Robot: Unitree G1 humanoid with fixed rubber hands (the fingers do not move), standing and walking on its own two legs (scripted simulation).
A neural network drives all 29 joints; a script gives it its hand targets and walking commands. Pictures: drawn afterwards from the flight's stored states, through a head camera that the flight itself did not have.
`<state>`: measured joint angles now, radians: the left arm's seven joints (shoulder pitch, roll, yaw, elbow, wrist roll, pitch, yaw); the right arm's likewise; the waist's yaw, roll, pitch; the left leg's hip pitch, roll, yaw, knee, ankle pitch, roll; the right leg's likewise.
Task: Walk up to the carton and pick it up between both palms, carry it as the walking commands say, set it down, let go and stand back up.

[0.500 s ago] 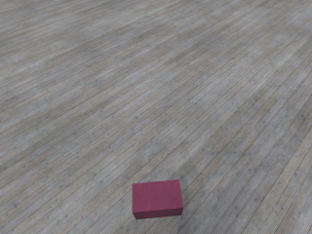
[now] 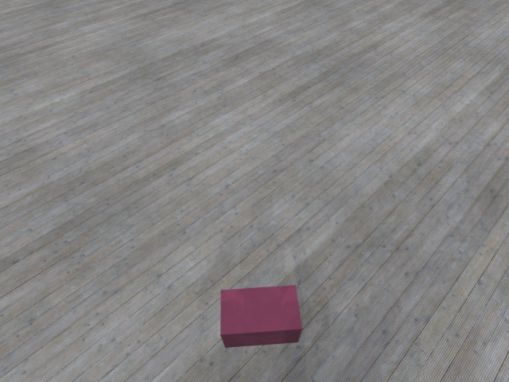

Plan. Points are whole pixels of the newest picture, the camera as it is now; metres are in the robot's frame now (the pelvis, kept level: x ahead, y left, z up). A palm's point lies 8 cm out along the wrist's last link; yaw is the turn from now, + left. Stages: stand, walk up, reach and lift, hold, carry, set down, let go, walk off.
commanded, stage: walk up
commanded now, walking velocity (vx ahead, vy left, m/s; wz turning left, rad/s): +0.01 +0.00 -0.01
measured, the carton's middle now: (260, 316) +0.44 +0.01 -0.69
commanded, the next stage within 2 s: stand in 0.24 s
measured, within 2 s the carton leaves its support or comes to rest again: neither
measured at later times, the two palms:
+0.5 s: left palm out of the picture +0.06 +0.24 -0.12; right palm out of the picture +0.01 -0.24 -0.14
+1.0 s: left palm (135, 381) +0.16 +0.23 -0.15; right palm (399, 376) +0.16 -0.23 -0.14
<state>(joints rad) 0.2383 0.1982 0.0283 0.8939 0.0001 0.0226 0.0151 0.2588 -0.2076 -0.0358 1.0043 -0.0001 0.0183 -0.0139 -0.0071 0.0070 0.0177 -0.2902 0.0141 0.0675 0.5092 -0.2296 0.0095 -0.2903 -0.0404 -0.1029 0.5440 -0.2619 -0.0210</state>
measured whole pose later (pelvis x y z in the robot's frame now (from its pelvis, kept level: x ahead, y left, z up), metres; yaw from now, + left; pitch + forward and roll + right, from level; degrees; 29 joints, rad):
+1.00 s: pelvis +0.01 +0.00 -0.03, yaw -1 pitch +7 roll -1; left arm 0.06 0.19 0.06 0.70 0.00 0.15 -0.02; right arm 0.03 -0.21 -0.01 0.67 0.00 0.19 0.04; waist -0.01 0.01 0.11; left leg -0.54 0.05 0.05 0.79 -0.36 0.00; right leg -0.51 -0.01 -0.10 0.76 -0.36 -0.03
